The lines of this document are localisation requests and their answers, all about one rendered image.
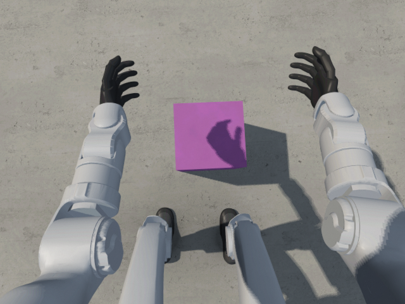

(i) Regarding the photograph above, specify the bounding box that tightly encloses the robot right hand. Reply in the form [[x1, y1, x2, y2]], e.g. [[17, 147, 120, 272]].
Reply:
[[288, 46, 338, 108]]

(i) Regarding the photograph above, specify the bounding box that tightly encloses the robot right upper arm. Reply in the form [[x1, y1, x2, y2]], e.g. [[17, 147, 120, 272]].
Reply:
[[321, 195, 405, 304]]

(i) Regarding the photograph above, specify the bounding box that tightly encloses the right robot foot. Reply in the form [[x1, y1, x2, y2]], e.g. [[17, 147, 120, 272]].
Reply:
[[220, 208, 237, 265]]

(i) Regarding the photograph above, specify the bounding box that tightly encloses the robot left forearm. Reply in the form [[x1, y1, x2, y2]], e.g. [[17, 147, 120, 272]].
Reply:
[[39, 103, 131, 269]]

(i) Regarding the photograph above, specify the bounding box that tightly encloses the carton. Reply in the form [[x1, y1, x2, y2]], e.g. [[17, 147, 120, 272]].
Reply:
[[173, 101, 247, 172]]

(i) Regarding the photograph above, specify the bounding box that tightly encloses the robot left hand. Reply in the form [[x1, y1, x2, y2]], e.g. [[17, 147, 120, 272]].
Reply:
[[99, 56, 140, 107]]

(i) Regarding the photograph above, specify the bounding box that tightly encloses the robot right forearm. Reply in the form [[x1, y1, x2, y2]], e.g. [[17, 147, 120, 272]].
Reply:
[[313, 92, 405, 209]]

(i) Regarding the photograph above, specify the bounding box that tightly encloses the robot left upper arm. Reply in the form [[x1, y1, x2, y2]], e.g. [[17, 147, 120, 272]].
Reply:
[[0, 216, 123, 304]]

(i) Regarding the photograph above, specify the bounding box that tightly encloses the robot left thigh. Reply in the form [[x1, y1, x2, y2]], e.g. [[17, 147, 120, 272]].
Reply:
[[118, 222, 172, 304]]

